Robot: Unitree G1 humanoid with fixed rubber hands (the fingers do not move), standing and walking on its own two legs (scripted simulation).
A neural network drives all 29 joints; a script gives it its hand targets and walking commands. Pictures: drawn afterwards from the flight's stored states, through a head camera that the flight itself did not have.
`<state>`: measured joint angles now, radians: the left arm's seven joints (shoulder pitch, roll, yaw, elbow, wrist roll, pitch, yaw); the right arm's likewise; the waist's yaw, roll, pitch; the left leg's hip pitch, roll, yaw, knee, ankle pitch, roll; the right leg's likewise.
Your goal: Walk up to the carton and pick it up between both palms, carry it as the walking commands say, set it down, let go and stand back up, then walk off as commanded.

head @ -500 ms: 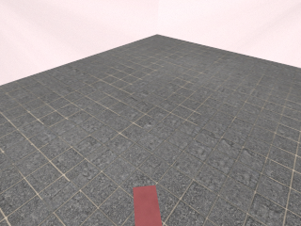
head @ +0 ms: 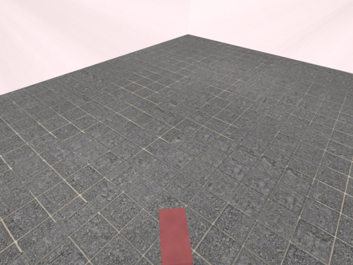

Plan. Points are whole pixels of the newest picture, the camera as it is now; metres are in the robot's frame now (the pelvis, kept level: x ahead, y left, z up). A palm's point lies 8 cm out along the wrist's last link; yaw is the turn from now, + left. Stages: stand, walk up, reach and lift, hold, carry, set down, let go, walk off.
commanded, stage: stand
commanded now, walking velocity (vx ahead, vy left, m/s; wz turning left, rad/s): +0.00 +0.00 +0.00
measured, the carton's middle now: (174, 242) +0.51 -0.01 -0.68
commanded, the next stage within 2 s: walk off in 0.70 s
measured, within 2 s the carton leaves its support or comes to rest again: neither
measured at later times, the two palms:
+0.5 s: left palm out of the picture +0.04 +0.27 -0.12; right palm out of the picture +0.04 -0.28 -0.11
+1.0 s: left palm out of the picture +0.05 +0.25 -0.12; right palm out of the picture +0.07 -0.28 -0.12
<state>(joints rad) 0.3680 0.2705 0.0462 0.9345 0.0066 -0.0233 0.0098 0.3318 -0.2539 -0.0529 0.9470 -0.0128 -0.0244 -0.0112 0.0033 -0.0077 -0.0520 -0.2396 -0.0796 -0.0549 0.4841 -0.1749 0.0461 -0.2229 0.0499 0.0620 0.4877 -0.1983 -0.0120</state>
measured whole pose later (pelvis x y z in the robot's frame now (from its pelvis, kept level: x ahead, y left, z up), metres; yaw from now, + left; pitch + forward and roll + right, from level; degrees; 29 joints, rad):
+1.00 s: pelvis +0.02 -0.01 +0.01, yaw +0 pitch -2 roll -1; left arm 0.29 0.26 0.02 1.01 0.01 -0.01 0.01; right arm 0.27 -0.25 -0.02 1.01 -0.02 0.00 -0.01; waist 0.00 0.00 -0.04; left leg -0.23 -0.06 -0.08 0.49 -0.32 0.02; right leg -0.20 0.07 0.05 0.46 -0.32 -0.03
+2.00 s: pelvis +0.46 +0.02 -0.01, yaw +3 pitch -1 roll -5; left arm 0.41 0.14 0.04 1.16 0.02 -0.06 -0.01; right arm 0.16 -0.17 -0.05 0.93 -0.03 -0.04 0.02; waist 0.03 0.03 0.03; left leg -0.55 0.18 0.07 0.71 -0.15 0.00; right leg -0.05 0.03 -0.17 0.41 -0.33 0.01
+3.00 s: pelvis +0.99 +0.08 -0.02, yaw +2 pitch +0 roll -3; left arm 0.42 0.14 0.04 1.19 0.01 -0.06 0.01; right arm 0.08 -0.16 -0.07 0.95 -0.03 -0.09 0.00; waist 0.07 -0.01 0.08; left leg -0.47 0.08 0.12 0.61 -0.12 0.06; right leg -0.12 -0.05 -0.14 0.69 -0.47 0.03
